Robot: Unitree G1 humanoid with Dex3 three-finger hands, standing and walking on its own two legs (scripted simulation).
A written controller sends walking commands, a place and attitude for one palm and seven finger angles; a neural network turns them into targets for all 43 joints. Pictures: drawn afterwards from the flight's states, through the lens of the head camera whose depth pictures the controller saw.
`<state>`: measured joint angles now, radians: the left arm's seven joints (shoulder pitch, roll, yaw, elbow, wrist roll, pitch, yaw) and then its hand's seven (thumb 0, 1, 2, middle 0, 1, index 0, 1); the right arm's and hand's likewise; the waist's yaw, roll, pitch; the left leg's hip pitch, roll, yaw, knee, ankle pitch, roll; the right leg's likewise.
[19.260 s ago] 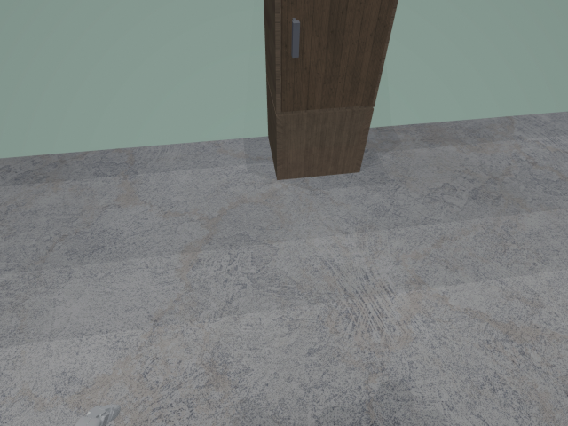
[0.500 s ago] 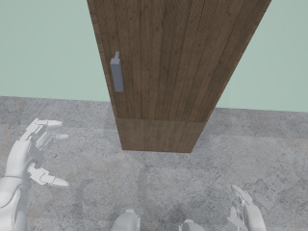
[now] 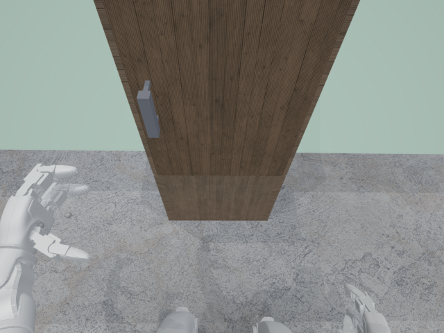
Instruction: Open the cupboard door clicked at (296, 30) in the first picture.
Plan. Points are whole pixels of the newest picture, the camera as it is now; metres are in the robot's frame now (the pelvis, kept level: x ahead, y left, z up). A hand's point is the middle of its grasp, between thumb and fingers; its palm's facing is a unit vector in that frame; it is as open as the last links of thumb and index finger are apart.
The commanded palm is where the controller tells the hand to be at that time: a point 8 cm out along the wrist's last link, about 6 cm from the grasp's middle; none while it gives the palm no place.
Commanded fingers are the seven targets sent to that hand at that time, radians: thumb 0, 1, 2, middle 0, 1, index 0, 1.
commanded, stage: raise the hand with hooked fingers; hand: left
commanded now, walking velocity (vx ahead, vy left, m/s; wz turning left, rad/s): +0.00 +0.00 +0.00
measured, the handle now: (150, 109) +0.56 +0.19 +0.03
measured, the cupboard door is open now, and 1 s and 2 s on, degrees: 0 0 0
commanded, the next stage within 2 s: move the hooked fingers beside the handle in 0.18 s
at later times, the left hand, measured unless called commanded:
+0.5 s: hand (79, 202) +0.31 +0.26 +0.05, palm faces +0.06 -1.00 -0.02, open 14.0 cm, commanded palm +0.29 +0.31 +0.05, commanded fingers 0.00 -0.50 0.30 -0.30 -1.20 -0.30 -1.20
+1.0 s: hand (101, 164) +0.39 +0.25 +0.05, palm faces +0.03 -1.00 -0.01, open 14.0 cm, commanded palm +0.37 +0.30 +0.05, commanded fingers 0.00 -0.50 0.30 -0.30 -1.20 -0.30 -1.20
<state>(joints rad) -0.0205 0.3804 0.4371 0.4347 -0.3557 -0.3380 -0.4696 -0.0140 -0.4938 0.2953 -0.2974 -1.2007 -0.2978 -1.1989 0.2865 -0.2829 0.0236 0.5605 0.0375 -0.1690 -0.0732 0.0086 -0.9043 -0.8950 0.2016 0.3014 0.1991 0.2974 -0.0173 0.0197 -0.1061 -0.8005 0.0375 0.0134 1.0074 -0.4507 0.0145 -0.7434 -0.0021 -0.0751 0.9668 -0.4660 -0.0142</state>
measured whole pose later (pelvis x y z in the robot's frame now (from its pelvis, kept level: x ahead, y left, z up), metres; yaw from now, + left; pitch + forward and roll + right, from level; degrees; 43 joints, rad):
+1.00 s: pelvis +0.00 +0.01 -0.01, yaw -1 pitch +17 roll -2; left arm -0.44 0.43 0.44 0.79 -0.24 -0.38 -0.41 -0.01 -0.49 0.30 -0.30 -1.20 -0.30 -1.20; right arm 0.32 -0.27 0.02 0.62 0.03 -0.09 -0.07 0.01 -0.91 -0.89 0.20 0.30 0.20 0.30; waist -0.06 0.02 -0.11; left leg -0.89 0.04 0.03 1.04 -0.46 0.02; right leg -0.84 0.00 -0.06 1.00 -0.46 -0.01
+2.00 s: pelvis +0.00 +0.01 -0.03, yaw -3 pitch +26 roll -4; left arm -0.94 0.71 0.55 1.22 -0.09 -0.36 -0.38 -0.01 -0.49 0.30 -0.30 -1.20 -0.33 -1.22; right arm 0.39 -0.29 0.06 0.61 -0.01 0.06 -0.04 0.00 -0.91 -0.89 0.20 0.30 0.20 0.30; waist -0.19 0.03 -0.10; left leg -1.12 0.08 0.01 1.15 -0.49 0.02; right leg -1.05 0.03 -0.07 1.07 -0.47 -0.01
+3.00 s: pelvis +0.00 +0.01 -0.03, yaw -3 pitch +25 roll -5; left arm -0.91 0.63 0.50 1.19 -0.11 -0.40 -0.33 -0.01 -0.49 0.30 -0.29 -1.20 -0.30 -1.20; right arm 0.38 -0.28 0.05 0.63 -0.01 0.07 -0.02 0.00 -0.91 -0.89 0.20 0.30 0.20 0.30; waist -0.18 0.03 -0.10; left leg -1.11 0.07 0.01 1.16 -0.49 0.03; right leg -1.04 0.03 -0.07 1.07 -0.47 0.00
